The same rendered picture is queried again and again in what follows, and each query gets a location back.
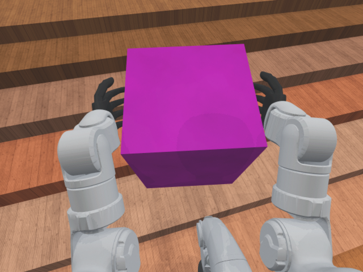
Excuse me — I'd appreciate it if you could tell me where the robot right upper arm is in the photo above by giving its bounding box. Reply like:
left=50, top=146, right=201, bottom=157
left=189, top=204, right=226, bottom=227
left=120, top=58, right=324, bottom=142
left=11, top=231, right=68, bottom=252
left=259, top=218, right=362, bottom=272

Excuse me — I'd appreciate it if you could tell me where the right robot hand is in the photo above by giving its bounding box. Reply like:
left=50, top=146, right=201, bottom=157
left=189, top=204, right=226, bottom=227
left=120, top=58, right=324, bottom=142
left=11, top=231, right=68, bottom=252
left=253, top=71, right=286, bottom=128

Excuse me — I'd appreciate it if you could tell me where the left robot hand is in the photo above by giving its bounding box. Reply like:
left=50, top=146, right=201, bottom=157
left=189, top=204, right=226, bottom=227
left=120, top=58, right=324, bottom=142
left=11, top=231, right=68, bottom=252
left=92, top=77, right=125, bottom=129

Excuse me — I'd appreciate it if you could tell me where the robot right thigh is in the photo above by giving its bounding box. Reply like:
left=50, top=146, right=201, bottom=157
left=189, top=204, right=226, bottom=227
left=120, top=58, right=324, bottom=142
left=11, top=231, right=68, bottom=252
left=196, top=217, right=252, bottom=272

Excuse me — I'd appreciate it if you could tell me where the carton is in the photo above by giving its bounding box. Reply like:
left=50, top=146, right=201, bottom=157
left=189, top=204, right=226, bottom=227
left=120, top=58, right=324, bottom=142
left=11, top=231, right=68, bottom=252
left=121, top=44, right=268, bottom=188

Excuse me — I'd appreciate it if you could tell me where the robot left upper arm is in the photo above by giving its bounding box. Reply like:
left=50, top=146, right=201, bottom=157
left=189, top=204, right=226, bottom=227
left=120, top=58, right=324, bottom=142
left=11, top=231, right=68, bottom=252
left=72, top=227, right=141, bottom=272

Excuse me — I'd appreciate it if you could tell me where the robot left forearm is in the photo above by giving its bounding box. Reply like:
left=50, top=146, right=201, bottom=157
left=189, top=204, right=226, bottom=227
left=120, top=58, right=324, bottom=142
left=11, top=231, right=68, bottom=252
left=57, top=109, right=125, bottom=270

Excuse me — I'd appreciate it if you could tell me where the robot right forearm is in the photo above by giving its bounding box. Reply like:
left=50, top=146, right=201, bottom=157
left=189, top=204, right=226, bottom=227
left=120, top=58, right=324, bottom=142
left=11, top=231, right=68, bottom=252
left=264, top=101, right=337, bottom=257

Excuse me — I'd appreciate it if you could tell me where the robot right shin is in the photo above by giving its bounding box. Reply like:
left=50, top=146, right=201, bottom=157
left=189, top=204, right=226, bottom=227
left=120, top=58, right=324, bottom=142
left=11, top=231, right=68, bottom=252
left=200, top=216, right=212, bottom=272

